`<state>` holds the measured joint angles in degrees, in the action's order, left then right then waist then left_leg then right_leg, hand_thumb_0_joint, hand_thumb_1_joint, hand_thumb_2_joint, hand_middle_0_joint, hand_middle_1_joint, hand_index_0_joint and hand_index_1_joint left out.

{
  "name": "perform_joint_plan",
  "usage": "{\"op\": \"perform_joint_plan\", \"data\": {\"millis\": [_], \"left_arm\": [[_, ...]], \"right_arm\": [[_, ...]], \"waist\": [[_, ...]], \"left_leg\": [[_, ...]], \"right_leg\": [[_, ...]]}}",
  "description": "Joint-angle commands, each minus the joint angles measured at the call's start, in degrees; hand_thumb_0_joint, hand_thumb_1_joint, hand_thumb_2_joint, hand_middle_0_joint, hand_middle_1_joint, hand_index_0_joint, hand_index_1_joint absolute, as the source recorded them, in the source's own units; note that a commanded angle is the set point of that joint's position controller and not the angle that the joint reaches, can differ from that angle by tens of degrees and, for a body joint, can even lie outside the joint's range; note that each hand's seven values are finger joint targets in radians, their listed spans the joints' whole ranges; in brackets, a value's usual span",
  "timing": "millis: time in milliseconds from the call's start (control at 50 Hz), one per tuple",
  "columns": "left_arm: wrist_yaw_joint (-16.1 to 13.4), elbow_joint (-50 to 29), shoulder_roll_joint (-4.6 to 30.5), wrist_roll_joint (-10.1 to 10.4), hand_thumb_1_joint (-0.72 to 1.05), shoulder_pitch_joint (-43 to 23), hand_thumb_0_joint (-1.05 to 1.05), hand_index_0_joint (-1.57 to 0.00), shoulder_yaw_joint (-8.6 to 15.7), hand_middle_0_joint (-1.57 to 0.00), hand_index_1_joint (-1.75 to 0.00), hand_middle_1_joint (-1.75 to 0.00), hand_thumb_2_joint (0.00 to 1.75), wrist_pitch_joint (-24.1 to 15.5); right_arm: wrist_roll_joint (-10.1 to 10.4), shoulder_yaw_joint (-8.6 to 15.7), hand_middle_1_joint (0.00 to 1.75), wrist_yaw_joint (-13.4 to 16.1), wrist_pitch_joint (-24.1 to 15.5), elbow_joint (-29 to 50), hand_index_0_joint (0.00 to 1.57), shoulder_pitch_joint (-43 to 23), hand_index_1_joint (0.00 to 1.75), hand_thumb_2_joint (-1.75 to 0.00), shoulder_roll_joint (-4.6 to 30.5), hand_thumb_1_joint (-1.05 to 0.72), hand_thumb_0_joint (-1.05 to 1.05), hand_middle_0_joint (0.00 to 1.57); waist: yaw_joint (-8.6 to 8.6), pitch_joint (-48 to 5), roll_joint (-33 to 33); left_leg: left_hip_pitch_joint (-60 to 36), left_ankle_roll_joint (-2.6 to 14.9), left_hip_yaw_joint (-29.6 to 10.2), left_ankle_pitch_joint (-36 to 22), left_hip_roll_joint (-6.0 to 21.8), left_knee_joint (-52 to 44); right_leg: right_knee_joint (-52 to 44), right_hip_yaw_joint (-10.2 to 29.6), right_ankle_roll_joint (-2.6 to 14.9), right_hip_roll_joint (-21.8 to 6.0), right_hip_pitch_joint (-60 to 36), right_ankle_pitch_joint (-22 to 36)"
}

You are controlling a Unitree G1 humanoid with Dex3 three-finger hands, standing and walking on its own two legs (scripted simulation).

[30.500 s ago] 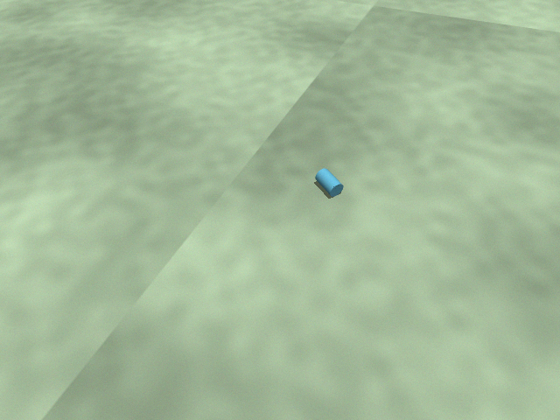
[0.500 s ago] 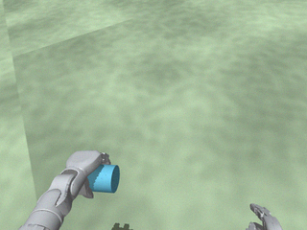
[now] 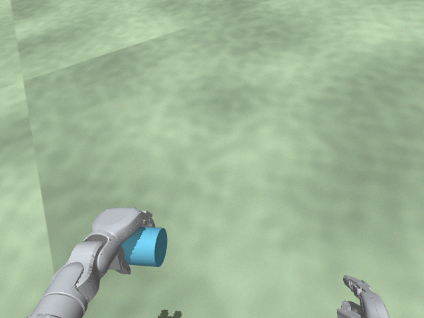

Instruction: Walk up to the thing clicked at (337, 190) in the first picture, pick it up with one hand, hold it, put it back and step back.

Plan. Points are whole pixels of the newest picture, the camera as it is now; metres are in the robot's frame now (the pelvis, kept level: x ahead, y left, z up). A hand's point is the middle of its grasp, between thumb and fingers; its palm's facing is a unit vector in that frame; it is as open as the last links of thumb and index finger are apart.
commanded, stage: hold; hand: left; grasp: from above
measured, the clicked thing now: (132, 245) +0.28 +0.21 -0.06
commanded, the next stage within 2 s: crouch in 0.40 s
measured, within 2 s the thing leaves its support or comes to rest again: neither
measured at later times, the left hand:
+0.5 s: hand (122, 238) +0.29 +0.23 -0.04, palm faces -0.48 -0.03 -0.87, open 10.3 cm
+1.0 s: hand (133, 257) +0.30 +0.25 -0.17, palm faces -0.42 +0.07 -0.90, open 10.3 cm
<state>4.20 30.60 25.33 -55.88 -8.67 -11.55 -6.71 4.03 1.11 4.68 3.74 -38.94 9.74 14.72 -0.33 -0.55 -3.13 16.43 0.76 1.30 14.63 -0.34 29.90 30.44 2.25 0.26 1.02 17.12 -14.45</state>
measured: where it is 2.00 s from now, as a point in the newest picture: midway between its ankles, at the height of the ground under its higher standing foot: outside the picture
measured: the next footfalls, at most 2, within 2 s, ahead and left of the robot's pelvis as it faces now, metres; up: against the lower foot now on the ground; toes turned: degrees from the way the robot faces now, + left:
none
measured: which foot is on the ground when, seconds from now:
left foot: down 0.00-1.00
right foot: down 0.00-1.00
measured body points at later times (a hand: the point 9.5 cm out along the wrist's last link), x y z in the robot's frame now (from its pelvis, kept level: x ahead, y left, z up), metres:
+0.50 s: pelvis +0.01 +0.00 +0.00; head +0.02 -0.02 +0.45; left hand +0.31 +0.23 +0.01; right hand +0.16 -0.25 -0.11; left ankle +0.01 +0.11 -0.73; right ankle +0.02 -0.12 -0.73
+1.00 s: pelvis -0.03 +0.00 -0.08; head +0.06 +0.01 +0.36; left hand +0.31 +0.24 -0.12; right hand +0.11 -0.28 -0.19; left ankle +0.01 +0.11 -0.73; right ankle +0.02 -0.12 -0.73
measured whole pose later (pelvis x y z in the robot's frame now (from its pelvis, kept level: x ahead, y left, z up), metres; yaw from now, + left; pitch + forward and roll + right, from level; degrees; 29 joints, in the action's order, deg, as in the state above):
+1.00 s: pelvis -0.03 +0.00 -0.08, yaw +1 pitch +17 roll -1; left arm -15.2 55.1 26.0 -69.3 -23.7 -8.2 -13.4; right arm 0.4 3.9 0.6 6.2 -37.8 10.0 16.1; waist 2.3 -8.0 -0.7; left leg 55.7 0.9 -0.8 26.6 -0.2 64.9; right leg 63.1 -0.4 -0.1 1.4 54.6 -26.0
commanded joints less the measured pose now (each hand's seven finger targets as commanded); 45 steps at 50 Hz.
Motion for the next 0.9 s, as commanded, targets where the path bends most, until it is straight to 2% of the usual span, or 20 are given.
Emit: {"op": "perform_joint_plan", "data": {"millis": [0,120,200,240,280,360,420,440,460,480,500,600,620,640,700,740,820,840,860,880], "left_arm": [[-2.32,-11.21,12.49,0.71,0.74,-18.88,0.00,-1.11,7.50,-1.14,-0.59,-0.56,0.90,-0.50],[-2.45,-11.10,12.65,0.40,0.71,-17.88,0.00,-1.09,7.78,-1.11,-0.59,-0.56,0.89,-0.99],[-3.31,-11.56,14.39,-0.28,0.72,-22.53,0.00,-1.10,8.80,-1.12,-0.60,-0.58,0.89,-1.31],[-3.49,-10.28,13.15,-0.08,0.71,-20.82,0.00,-1.09,8.04,-1.11,-0.60,-0.57,0.89,-1.26],[-3.56,-9.69,12.36,0.04,0.73,-19.36,0.00,-1.11,7.75,-1.13,-0.59,-0.57,0.89,-1.04],[-3.31,-10.36,13.95,-0.49,0.70,-20.01,0.00,-1.09,8.71,-1.12,-0.59,-0.55,0.91,-0.87],[-2.76,-9.36,12.94,-0.17,0.68,-19.55,0.00,-1.07,7.75,-1.10,-0.60,-0.57,0.90,-0.94],[-2.69,-10.35,13.10,0.03,0.69,-20.77,0.00,-1.07,7.75,-1.10,-0.60,-0.57,0.91,-1.11],[-2.56,-8.23,13.22,0.04,0.70,-18.46,0.00,-1.09,8.16,-1.12,-0.60,-0.57,0.90,-0.97],[-2.36,-10.48,12.52,0.55,0.75,-19.03,0.00,-1.10,7.41,-1.08,-0.63,-0.65,0.82,-1.24],[-2.36,-9.92,12.96,0.67,0.67,-17.40,0.00,-1.02,8.17,-1.00,-0.59,-0.58,0.79,-1.27],[-3.30,-6.90,11.00,-0.32,0.56,-16.70,0.00,-0.94,6.94,-0.95,-0.59,-0.58,0.80,-2.54],[-3.90,-5.20,11.66,-0.71,0.56,-16.49,0.00,-0.94,7.81,-0.95,-0.60,-0.59,0.79,-2.94],[-4.82,-5.29,11.74,-1.22,0.55,-18.45,0.00,-0.93,7.77,-0.94,-0.60,-0.59,0.78,-3.66],[-7.87,-1.37,11.70,-3.39,0.51,-18.88,0.00,-0.90,8.69,-0.91,-0.59,-0.58,0.77,-6.06],[-10.55,1.68,13.44,-5.73,0.52,-22.57,0.00,-0.91,9.86,-0.91,-0.60,-0.60,0.74,-7.50],[-16.29,5.11,12.33,-10.11,0.52,-28.52,0.00,-0.91,8.69,-0.91,-0.63,-0.63,0.76,-8.94],[-18.12,6.32,13.79,-11.26,0.52,-30.12,0.00,-0.92,9.63,-0.91,-0.64,-0.64,0.74,-8.68],[-19.83,8.30,12.92,-12.00,0.52,-30.82,0.00,-0.92,9.15,-0.91,-0.64,-0.65,0.75,-8.30],[-21.17,12.53,11.64,-12.45,0.52,-30.73,0.00,-0.92,8.49,-0.91,-0.63,-0.64,0.73,-7.67]], "right_arm": [[0.07,2.12,0.30,0.50,-2.16,7.94,0.20,-5.26,0.30,-0.90,6.96,-0.90,0.00,0.20],[0.03,2.27,0.30,0.50,-1.63,7.79,0.20,-4.74,0.30,-0.90,7.00,-0.90,0.00,0.20],[-0.01,2.42,0.30,0.51,-1.37,7.24,0.20,-4.41,0.30,-0.90,7.06,-0.90,0.00,0.20],[0.05,2.41,0.30,0.38,-1.27,7.23,0.20,-4.29,0.30,-0.90,7.11,-0.90,0.00,0.20],[0.12,2.52,0.30,0.32,-1.15,7.51,0.20,-4.56,0.30,-0.90,7.11,-0.90,0.00,0.20],[0.00,2.82,0.30,0.14,-0.69,7.79,0.20,-4.72,0.30,-0.90,7.28,-0.90,0.00,0.20],[0.05,2.84,0.30,0.07,-0.49,7.85,0.20,-4.27,0.30,-0.90,7.35,-0.90,0.00,0.20],[0.12,2.98,0.30,0.10,-0.54,7.81,0.20,-4.04,0.30,-0.90,7.49,-0.90,0.00,0.20],[0.18,2.95,0.30,0.09,-0.46,7.81,0.20,-4.11,0.30,-0.90,7.37,-0.90,0.00,0.20],[0.16,3.00,0.30,0.03,-0.47,8.16,0.20,-4.06,0.30,-0.91,7.46,-0.92,0.00,0.20],[0.17,3.03,0.30,0.01,-0.41,8.23,0.20,-4.36,0.30,-0.90,7.41,-0.87,0.00,0.20],[0.08,2.69,0.30,0.01,0.01,8.19,0.20,-3.89,0.30,-0.90,7.20,-0.88,0.00,0.20],[0.01,2.62,0.30,0.00,0.12,7.98,0.20,-4.15,0.30,-0.90,7.06,-0.88,0.00,0.20],[-0.24,2.56,0.30,-0.12,0.28,7.93,0.20,-3.77,0.30,-0.90,7.14,-0.88,0.00,0.20],[-0.92,2.78,0.30,-0.60,0.71,7.22,0.20,-3.14,0.30,-0.90,7.11,-0.88,0.00,0.20],[-1.53,3.07,0.30,-1.05,0.95,6.26,0.20,-2.16,0.30,-0.90,7.52,-0.89,0.00,0.20],[-2.96,4.44,0.30,-2.35,1.03,6.16,0.20,0.89,0.30,-0.90,8.09,-0.90,0.00,0.20],[-3.16,4.90,0.30,-2.66,1.18,6.21,0.20,1.90,0.30,-0.90,8.77,-0.90,0.00,0.20],[-3.31,5.12,0.30,-3.01,1.33,6.24,0.20,2.56,0.30,-0.90,8.99,-0.90,0.00,0.20],[-3.45,5.24,0.30,-3.35,1.45,5.89,0.20,3.02,0.30,-0.90,9.34,-0.90,0.00,0.20]], "waist": [[0.34,-13.28,2.54],[0.45,-14.58,1.86],[0.52,-16.06,0.85],[0.79,-14.82,0.66],[0.26,-14.83,0.85],[-0.41,-14.75,0.19],[0.34,-14.17,1.18],[0.34,-14.97,0.47],[-0.05,-14.13,1.27],[0.00,-15.11,1.30],[-0.52,-14.98,1.27],[1.13,-11.65,3.89],[0.60,-10.82,3.93],[1.35,-11.06,4.28],[1.56,-11.79,3.89],[2.25,-14.10,3.96],[3.19,-23.52,-0.56],[3.30,-24.87,-1.37],[3.38,-25.44,-1.80],[4.21,-24.84,-0.95]], "left_leg": [[-7.34,0.70,-0.22,-10.96,-1.04,-3.22],[-8.63,0.67,-0.17,-13.60,-1.12,-3.01],[-9.26,0.63,-0.27,-15.18,-1.16,-2.82],[-9.26,0.51,-0.27,-14.21,-1.00,-3.33],[-9.26,0.44,-0.34,-14.64,-0.98,-3.58],[-8.73,0.22,-0.64,-15.63,-0.90,-3.69],[-8.96,0.35,-0.60,-15.10,-0.81,-3.90],[-9.42,0.24,-0.76,-15.68,-0.63,-4.05],[-8.92,0.38,-0.70,-15.91,-0.76,-3.82],[-9.29,0.31,-0.83,-16.11,-0.64,-3.88],[-9.31,0.30,-0.81,-16.52,-0.80,-3.92],[-6.71,0.52,-0.62,-13.46,-0.99,-3.02],[-5.28,0.47,-0.72,-12.74,-1.14,-2.52],[-4.32,0.47,-0.85,-12.04,-1.04,-1.43],[0.11,0.24,-0.69,-10.30,-1.38,3.48],[5.08,0.18,-0.67,-9.67,-1.49,8.95],[12.48,-0.12,-0.51,-8.56,-1.15,21.37],[14.81,-0.17,-0.65,-7.91,-0.83,23.63],[17.33,-0.28,-0.80,-6.89,-0.74,25.28],[19.94,-0.13,-1.13,-5.69,-0.65,27.22]], "right_leg": [[-5.45,-0.15,0.34,0.84,-2.65,9.51],[-5.28,-0.25,0.34,0.75,-3.59,12.25],[-4.93,-0.26,0.28,0.76,-3.87,14.14],[-5.24,-0.38,0.58,0.87,-3.43,12.59],[-5.30,-0.56,0.62,0.89,-3.91,12.91],[-5.14,-0.87,0.82,0.89,-4.67,13.22],[-5.45,-0.74,0.80,0.90,-4.55,12.89],[-5.09,-0.84,0.97,1.10,-4.27,13.29],[-5.38,-0.91,0.79,0.94,-4.60,13.57],[-5.22,-1.02,0.88,1.07,-4.96,13.59],[-5.29,-1.00,0.87,0.91,-5.34,13.91],[-5.16,-0.82,0.60,0.70,-2.14,11.84],[-4.66,-0.91,0.58,0.57,-1.08,11.15],[-3.66,-0.89,0.56,0.55,0.50,10.56],[0.71,-1.01,0.65,0.48,5.17,9.00],[5.42,-1.10,0.54,0.45,9.53,9.06],[16.51,-1.42,1.08,0.66,21.44,6.78],[18.62,-1.58,1.29,0.87,24.28,5.63],[20.75,-1.72,1.47,1.01,26.85,4.46],[22.75,-2.10,1.45,1.03,30.02,3.18]]}}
